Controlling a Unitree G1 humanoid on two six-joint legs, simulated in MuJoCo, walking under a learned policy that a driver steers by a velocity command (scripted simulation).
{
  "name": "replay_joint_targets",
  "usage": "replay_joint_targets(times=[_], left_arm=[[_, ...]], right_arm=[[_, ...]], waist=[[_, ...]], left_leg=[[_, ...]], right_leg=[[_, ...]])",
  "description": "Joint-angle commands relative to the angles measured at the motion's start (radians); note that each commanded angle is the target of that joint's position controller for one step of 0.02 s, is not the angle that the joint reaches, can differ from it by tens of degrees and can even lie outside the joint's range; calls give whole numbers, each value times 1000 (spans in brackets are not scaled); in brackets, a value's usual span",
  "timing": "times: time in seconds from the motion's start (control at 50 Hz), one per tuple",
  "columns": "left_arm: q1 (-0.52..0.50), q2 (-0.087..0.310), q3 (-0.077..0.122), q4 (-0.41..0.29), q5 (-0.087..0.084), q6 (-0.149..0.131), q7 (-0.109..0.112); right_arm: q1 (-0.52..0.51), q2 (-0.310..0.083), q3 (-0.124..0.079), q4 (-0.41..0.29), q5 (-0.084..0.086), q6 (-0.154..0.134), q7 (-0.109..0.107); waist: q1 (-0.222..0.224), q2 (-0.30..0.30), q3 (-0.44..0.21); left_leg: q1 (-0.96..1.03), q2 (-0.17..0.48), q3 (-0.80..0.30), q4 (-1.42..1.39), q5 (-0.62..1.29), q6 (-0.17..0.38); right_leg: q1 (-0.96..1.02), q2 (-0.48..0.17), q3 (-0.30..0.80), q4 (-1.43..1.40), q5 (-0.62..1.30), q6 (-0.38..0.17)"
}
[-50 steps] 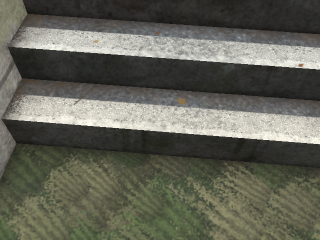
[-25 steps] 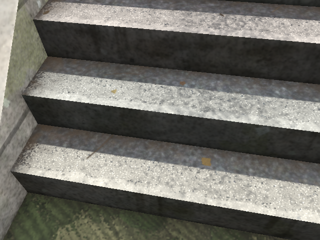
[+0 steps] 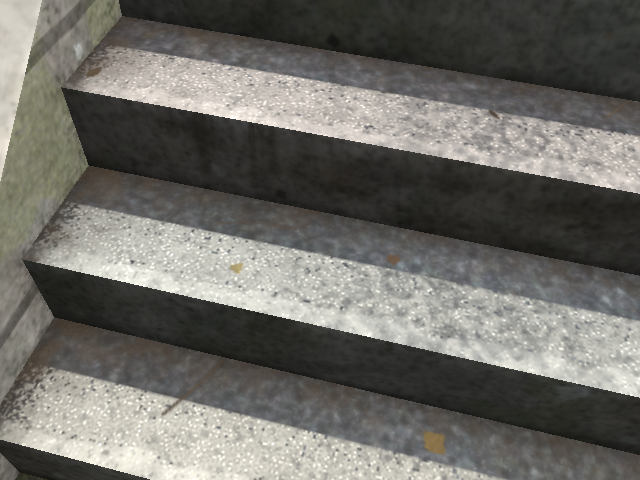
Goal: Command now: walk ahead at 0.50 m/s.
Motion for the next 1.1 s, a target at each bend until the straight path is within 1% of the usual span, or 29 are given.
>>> replay_joint_targets(times=[0.02,0.1,0.18,0.22,0.26,0.32,0.36,0.38,0.4,0.42,0.44,0.5,0.6,0.66,0.72,0.78,0.82,0.84,0.86,0.88,0.9,0.92,0.94,0.96,0.98,1.0,1.04,1.08,1.1], left_arm=[[54,69,12,-19,21,9,-5],[26,50,10,-10,29,21,-12],[-7,32,-2,-3,21,35,-7],[-79,38,-8,-28,21,35,-2],[-121,20,-20,-46,14,31,11],[-43,19,-20,-38,-6,18,43],[66,-7,-22,-11,-9,2,56],[134,24,-14,16,6,-5,59],[203,115,4,26,28,-10,59],[150,147,15,33,20,-5,51],[123,97,12,21,17,-4,34],[93,60,9,32,-2,12,23],[212,68,20,93,7,-21,26],[315,65,27,131,10,-34,26],[326,59,16,148,14,-35,29],[302,80,6,163,14,-39,25],[282,56,-9,187,-16,-19,34],[278,72,-11,189,-14,-12,44],[240,98,-4,158,-34,-6,48],[173,77,-11,114,-43,-7,33],[173,145,-1,86,-43,-24,24],[154,251,33,73,-49,-40,8],[139,285,57,65,-75,-55,-14],[159,209,48,18,-82,-73,-44],[131,121,50,-27,-33,-74,-68],[153,1,41,-44,11,-54,-56],[35,-65,29,-144,49,-9,-27],[4,-130,10,-192,36,15,6],[14,-153,0,-200,13,29,11]], right_arm=[[72,-84,-16,-1,11,-12,-6],[127,-98,-12,37,19,-31,-9],[178,-87,-6,64,6,-14,-16],[182,-84,-4,66,4,-8,-17],[193,-97,-5,63,6,-7,-22],[229,-115,-9,78,2,-3,-33],[163,-109,-9,64,37,-3,-32],[115,-82,-2,37,54,-10,-27],[119,-24,15,-2,57,-18,-22],[211,30,28,33,32,1,-23],[230,-12,15,70,-10,23,-28],[125,-52,-17,42,-32,47,-9],[-9,22,-11,-30,-30,50,-4],[-138,57,-1,-122,-19,72,-33],[-305,85,28,-257,-12,72,-43],[-380,117,57,-357,3,71,-44],[-459,133,84,-453,-4,72,-31],[-437,126,84,-470,-5,79,-27],[-370,164,105,-464,-5,88,-13],[-263,147,99,-411,14,97,-17],[-100,110,71,-351,19,93,-23],[125,35,31,-286,19,92,-30],[225,-23,3,-255,-8,80,-28],[293,-113,-34,-196,-12,72,-46],[322,-247,-75,-143,-5,90,-57],[175,-218,-76,-145,-4,88,-48],[14,-40,-31,-57,-1,79,-33],[12,122,13,37,-18,51,-11],[38,143,18,80,-24,31,1]], waist=[[-3,80,-54],[6,90,-119],[-7,148,-93],[-21,102,-20],[-31,76,2],[-19,109,-67],[51,98,-95],[69,61,-113],[48,-125,-155],[-9,-243,-99],[-28,-91,-29],[-42,-62,112],[-20,-1,43],[23,-74,50],[31,-32,112],[24,-70,136],[21,-54,154],[14,-61,123],[-16,-34,49],[-37,-38,-50],[-107,-109,-216],[-206,-195,-384],[-261,-195,-477],[-257,59,-498],[-220,344,-560],[-114,229,-499],[5,53,-92],[69,71,-9],[88,69,8]], left_leg=[[154,260,-264,-256,261,103],[152,232,-160,-217,474,94],[92,216,-151,-241,225,102],[37,222,-172,-274,72,124],[55,243,-185,-243,198,139],[215,271,-198,-80,663,163],[243,231,-153,97,879,123],[159,189,-132,232,769,79],[-63,102,-77,444,284,19],[-195,4,-31,571,-352,-15],[-223,50,-85,733,-411,-29],[-417,62,-70,1028,-265,-46],[-676,78,-34,1320,-211,-73],[-978,98,-52,1634,-366,-54],[-1221,134,-95,1692,-470,-21],[-1302,147,-65,1717,-523,-2],[-1139,194,-21,1418,-497,4],[-1057,189,9,1350,-461,2],[-717,190,46,1115,-381,29],[-375,128,135,980,-315,44],[-123,46,124,980,-303,53],[1,-3,118,900,-297,61],[121,-16,38,668,-259,70],[318,201,-418,401,-387,133],[317,384,-891,-59,-411,111],[176,428,-964,-117,-653,59],[-184,372,-706,-27,-863,27],[-282,335,-466,10,-627,-1],[-277,319,-365,1,-561,-23]], right_leg=[[-147,-72,31,58,81,19],[-125,-62,-11,39,133,52],[-109,-58,-63,38,142,53],[-122,-69,-66,-35,128,43],[-81,-44,-87,-173,65,32],[-15,4,-94,-377,0,-2],[123,11,-92,-674,217,-35],[246,-47,-14,-743,324,-49],[420,-254,232,-748,681,-86],[362,-405,369,-760,800,-233],[253,-396,342,-780,547,-272],[126,-269,227,-868,106,-217],[259,-264,178,-804,417,-225],[377,-326,245,-842,206,-245],[390,-354,246,-894,-54,-191],[338,-354,187,-954,-78,-156],[195,-275,106,-1058,-3,-124],[205,-264,71,-1088,142,-133],[87,-263,4,-1166,420,-142],[-10,-207,-78,-1110,810,-154],[57,-248,-92,-911,1488,-148],[205,-282,-79,-659,1846,-131],[261,-253,-60,-382,1842,-87],[-85,-129,-7,-6,1341,-31],[-215,86,76,426,242,-5],[-323,56,269,755,259,-11],[-503,-31,111,861,380,-30],[-636,-13,129,1061,350,-60],[-692,1,155,1092,352,-75]])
